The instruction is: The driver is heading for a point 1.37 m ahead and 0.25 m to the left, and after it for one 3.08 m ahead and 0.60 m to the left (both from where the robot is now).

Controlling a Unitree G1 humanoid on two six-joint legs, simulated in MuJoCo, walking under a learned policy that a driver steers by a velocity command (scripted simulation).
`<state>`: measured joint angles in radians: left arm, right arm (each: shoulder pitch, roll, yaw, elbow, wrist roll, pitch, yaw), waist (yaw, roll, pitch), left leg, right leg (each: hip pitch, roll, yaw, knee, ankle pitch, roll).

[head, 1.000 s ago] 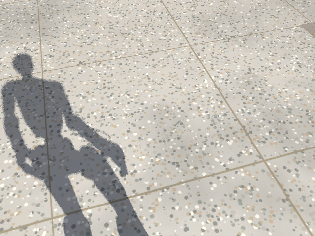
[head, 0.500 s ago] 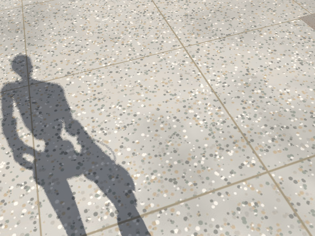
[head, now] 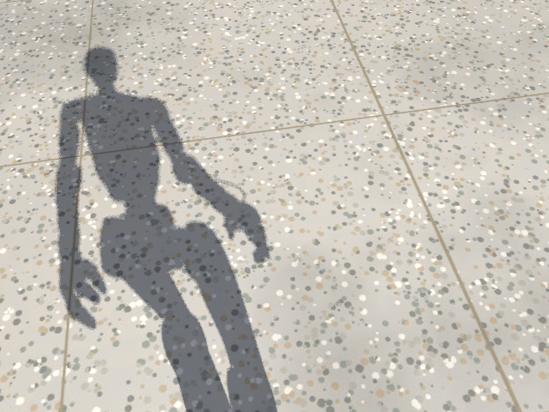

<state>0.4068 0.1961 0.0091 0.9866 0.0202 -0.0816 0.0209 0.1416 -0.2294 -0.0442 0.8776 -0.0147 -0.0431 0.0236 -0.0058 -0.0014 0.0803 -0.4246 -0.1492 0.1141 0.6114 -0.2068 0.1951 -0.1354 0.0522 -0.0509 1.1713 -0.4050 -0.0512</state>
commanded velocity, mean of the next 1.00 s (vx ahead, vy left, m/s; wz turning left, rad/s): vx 0.50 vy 0.00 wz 0.47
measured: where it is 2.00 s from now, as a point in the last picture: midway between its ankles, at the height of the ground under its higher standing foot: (200, 248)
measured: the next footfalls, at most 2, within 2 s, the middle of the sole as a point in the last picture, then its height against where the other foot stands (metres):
right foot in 0.50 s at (331, 401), level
left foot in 1.02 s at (203, 350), level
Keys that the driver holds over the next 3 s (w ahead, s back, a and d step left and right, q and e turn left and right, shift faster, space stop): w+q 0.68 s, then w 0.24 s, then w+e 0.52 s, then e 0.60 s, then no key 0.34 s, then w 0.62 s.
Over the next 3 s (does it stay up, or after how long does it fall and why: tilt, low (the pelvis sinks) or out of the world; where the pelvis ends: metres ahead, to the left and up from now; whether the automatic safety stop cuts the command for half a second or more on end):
stays up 1.04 0.26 0.02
